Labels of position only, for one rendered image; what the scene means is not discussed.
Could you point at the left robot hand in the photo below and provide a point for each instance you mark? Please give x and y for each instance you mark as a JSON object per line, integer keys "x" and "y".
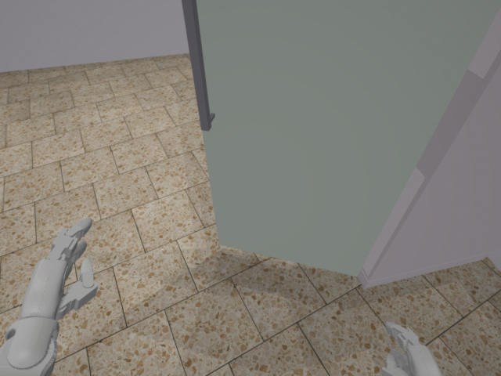
{"x": 44, "y": 292}

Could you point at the right robot hand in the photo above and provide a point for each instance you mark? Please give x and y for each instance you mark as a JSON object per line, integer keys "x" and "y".
{"x": 419, "y": 360}

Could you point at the fridge door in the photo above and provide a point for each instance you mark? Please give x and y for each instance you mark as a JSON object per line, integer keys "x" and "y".
{"x": 323, "y": 109}

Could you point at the robot left forearm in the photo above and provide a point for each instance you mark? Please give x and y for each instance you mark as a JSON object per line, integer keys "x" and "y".
{"x": 30, "y": 348}

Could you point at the handle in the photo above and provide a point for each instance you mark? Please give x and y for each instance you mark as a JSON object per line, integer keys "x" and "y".
{"x": 197, "y": 62}

